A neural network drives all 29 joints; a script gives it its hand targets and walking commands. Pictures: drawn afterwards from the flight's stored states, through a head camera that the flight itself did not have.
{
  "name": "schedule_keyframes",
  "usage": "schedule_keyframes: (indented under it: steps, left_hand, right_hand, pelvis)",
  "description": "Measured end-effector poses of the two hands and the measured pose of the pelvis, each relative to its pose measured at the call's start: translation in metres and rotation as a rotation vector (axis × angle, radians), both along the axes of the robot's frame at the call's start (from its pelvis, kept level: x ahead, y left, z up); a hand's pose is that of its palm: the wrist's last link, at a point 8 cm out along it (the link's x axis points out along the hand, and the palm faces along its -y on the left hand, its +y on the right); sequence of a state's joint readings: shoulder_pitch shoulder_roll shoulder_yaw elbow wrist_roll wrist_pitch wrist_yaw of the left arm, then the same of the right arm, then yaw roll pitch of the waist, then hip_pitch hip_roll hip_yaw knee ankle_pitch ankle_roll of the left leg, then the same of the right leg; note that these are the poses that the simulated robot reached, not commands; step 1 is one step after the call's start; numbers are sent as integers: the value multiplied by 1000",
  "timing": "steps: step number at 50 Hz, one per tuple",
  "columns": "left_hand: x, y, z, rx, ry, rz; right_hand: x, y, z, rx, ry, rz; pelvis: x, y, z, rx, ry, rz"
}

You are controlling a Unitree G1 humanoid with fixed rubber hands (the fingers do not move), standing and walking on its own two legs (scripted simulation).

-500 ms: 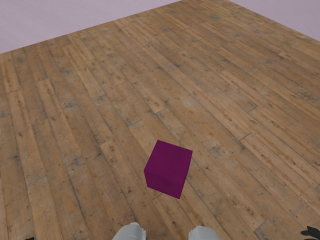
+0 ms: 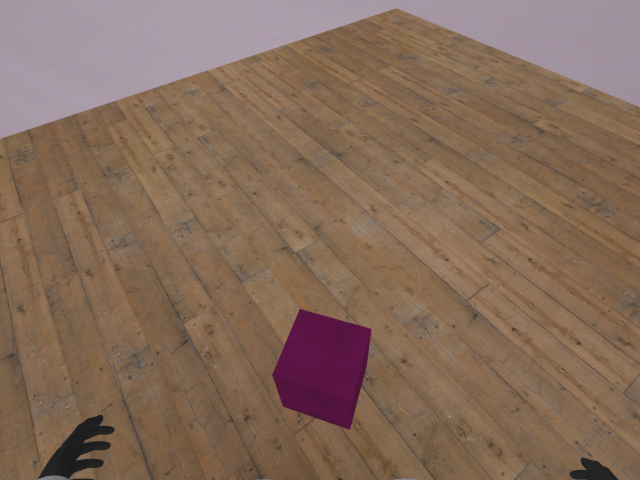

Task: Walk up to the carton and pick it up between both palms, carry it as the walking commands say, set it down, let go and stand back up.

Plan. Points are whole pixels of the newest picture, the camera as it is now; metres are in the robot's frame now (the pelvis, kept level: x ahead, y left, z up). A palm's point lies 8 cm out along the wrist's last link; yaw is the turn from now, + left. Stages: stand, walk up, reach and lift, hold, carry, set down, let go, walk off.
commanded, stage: walk up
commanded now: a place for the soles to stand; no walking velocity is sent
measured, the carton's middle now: (325, 369) +0.50 +0.03 -0.62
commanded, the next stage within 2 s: none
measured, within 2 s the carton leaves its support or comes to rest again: neither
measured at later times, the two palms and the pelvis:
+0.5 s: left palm out of the picture +0.10 +0.35 -0.07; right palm out of the picture +0.13 -0.32 -0.06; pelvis +0.01 +0.01 +0.02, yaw +0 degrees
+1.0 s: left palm out of the picture +0.18 +0.48 -0.07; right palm out of the picture +0.13 -0.23 -0.07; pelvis +0.06 +0.12 +0.01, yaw -8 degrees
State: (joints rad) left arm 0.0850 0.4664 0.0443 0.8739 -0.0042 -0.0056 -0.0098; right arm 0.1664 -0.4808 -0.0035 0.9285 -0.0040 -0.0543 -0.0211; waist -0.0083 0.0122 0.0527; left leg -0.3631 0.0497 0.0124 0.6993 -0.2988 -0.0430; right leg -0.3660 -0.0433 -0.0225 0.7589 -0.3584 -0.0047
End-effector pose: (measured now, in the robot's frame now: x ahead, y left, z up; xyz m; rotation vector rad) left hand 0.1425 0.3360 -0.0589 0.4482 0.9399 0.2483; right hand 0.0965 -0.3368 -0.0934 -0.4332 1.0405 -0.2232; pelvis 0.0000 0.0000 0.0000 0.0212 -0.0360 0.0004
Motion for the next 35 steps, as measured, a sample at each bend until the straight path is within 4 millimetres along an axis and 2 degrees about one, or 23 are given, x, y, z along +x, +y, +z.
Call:
schedule_keyframes:
  steps: [6, 15, 22, 25, 28, 31, 35]
  left_hand:
    - [-6, 2, -4, -32, 28, 25]
    - [-27, 3, -13, -83, 96, 61]
    - [-38, 8, -15, -101, 128, 96]
    - [-43, 13, -9, -68, 139, 85]
    - [-60, 31, 3, 9, 200, 77]
    - [-79, 62, 18, 109, 246, 90]
    - [-98, 102, 37, 196, 289, 134]
  right_hand:
    - [0, 4, 8, -10, 33, 10]
    - [9, 9, 24, -24, 51, 20]
    - [25, 20, 29, -18, 46, 44]
    - [36, 21, 33, 2, 23, 43]
    - [46, 15, 35, 20, -2, 23]
    - [52, 15, 31, 23, 4, 13]
    - [69, 32, 24, 33, -2, 15]
  pelvis:
    - [-2, 3, 7, -8, -3, 7]
    - [0, 9, 17, -21, -1, 14]
    - [3, 12, 22, -26, -2, 17]
    - [7, 15, 24, -22, 11, 1]
    - [14, 20, 26, -25, 40, -17]
    - [18, 29, 24, -8, 27, -40]
    - [29, 51, 21, -35, 7, -48]
